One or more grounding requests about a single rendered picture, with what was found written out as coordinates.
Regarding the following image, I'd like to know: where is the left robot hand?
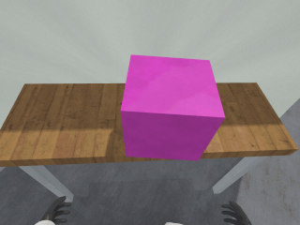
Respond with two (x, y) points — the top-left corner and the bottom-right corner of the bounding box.
(41, 196), (71, 224)

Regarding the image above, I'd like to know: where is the carton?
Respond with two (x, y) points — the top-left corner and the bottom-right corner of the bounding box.
(120, 54), (225, 161)

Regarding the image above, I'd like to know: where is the right robot hand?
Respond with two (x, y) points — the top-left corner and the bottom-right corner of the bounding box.
(221, 201), (252, 225)

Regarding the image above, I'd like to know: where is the table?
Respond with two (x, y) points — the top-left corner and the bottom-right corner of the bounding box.
(0, 82), (299, 203)

